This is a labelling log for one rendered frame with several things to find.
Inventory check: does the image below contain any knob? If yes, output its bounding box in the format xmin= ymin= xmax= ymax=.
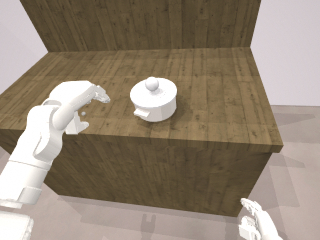
xmin=145 ymin=77 xmax=159 ymax=91

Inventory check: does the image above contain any pot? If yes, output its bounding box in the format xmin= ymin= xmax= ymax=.
xmin=134 ymin=98 xmax=177 ymax=122

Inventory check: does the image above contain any lid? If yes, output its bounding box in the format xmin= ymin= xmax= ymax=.
xmin=130 ymin=78 xmax=177 ymax=109

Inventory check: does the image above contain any robot left upper arm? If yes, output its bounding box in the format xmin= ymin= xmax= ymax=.
xmin=0 ymin=210 xmax=34 ymax=240

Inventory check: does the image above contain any robot left forearm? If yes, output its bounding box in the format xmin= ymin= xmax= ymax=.
xmin=0 ymin=97 xmax=75 ymax=209

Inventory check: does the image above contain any table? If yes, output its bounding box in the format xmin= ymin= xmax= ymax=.
xmin=0 ymin=0 xmax=284 ymax=218

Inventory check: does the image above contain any robot left hand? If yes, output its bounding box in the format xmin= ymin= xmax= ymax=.
xmin=49 ymin=80 xmax=110 ymax=135

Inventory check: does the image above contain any robot right hand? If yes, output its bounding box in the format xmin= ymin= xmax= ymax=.
xmin=238 ymin=198 xmax=279 ymax=240

